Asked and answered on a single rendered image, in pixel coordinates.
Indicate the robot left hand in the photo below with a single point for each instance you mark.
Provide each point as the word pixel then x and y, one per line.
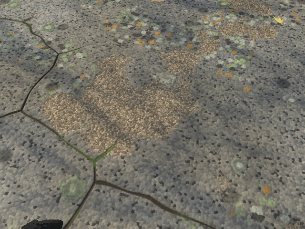
pixel 44 224

